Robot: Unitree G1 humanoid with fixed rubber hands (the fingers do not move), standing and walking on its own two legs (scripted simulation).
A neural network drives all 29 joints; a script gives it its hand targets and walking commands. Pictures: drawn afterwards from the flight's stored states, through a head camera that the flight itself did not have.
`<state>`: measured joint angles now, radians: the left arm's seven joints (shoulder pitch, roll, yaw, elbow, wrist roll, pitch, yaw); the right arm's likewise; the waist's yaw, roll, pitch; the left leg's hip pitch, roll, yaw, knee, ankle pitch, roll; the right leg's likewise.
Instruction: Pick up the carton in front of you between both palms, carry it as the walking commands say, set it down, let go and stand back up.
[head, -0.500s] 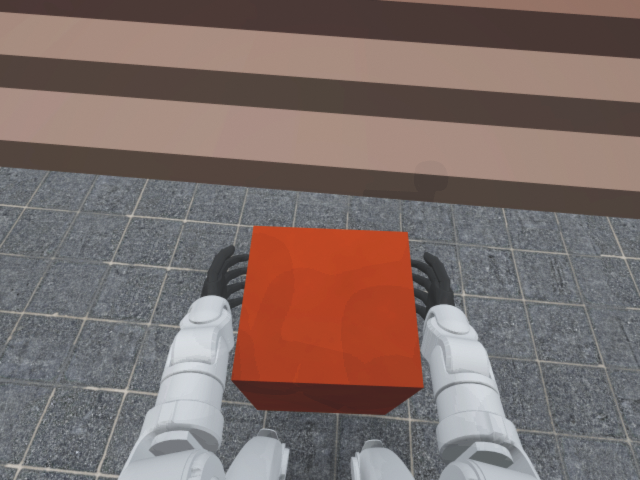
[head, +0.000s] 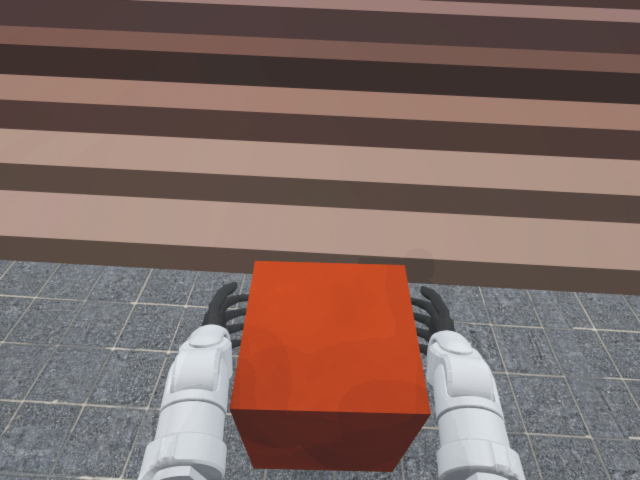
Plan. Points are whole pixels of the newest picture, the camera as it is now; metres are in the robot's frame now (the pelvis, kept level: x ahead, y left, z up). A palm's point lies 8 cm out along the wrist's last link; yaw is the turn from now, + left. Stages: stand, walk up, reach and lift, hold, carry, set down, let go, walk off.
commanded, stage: reach and lift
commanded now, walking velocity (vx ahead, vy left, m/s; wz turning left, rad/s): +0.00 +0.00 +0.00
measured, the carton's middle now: (326, 370) +0.29 +0.00 -0.05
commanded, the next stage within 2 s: hold in 0.90 s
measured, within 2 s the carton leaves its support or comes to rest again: neither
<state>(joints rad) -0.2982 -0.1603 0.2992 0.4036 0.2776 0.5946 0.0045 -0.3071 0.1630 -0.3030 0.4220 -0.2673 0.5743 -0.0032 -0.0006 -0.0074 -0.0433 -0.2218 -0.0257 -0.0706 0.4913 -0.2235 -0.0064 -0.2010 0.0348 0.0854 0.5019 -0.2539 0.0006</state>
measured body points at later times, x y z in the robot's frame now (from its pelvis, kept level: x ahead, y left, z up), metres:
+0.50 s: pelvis +0.01 +0.00 +0.01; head -0.02 +0.01 +0.45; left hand +0.31 +0.16 +0.03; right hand +0.31 -0.15 +0.03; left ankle +0.03 +0.12 -0.74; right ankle +0.01 -0.12 -0.74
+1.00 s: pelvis +0.01 +0.00 +0.01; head -0.03 +0.00 +0.46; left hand +0.31 +0.15 +0.04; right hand +0.31 -0.15 +0.04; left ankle +0.03 +0.12 -0.74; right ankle +0.01 -0.12 -0.74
